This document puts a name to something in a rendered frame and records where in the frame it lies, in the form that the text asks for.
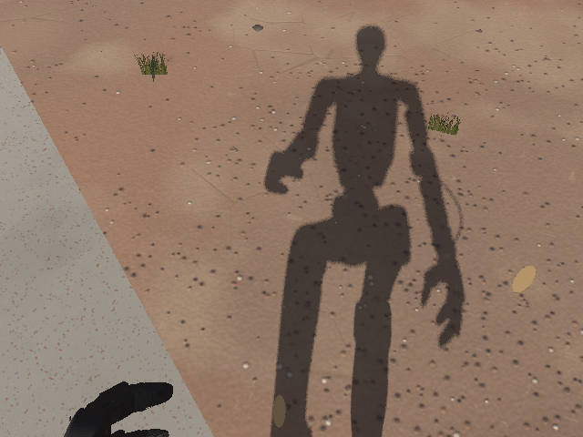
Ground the robot left hand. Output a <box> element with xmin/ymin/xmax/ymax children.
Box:
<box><xmin>64</xmin><ymin>381</ymin><xmax>173</xmax><ymax>437</ymax></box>

